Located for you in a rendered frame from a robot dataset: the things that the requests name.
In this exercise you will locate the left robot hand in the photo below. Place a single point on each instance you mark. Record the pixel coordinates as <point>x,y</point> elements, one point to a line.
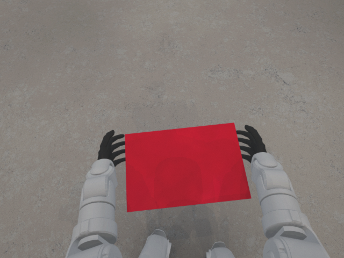
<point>106,148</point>

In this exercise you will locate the right robot shin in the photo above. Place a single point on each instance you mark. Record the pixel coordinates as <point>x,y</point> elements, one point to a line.
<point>218,244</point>

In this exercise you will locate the right robot upper arm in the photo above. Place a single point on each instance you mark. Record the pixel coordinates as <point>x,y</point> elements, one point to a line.
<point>284,247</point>

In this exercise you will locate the left robot forearm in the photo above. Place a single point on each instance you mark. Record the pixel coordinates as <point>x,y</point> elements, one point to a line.
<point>96,220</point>

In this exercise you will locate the left robot upper arm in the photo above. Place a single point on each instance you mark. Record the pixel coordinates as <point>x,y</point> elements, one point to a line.
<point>105,250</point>

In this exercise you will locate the right robot forearm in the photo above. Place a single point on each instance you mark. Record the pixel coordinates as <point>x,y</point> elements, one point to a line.
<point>281,212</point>

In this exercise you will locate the carton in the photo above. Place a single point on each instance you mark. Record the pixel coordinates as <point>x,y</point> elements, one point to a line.
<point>184,166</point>

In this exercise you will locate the robot shin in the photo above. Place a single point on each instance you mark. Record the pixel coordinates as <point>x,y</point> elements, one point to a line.
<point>218,244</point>
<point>159,232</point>

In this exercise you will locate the left robot shin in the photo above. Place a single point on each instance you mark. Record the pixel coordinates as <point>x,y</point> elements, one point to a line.
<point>159,232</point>

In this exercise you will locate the right robot hand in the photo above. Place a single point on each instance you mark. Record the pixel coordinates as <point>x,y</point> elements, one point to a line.
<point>255,142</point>

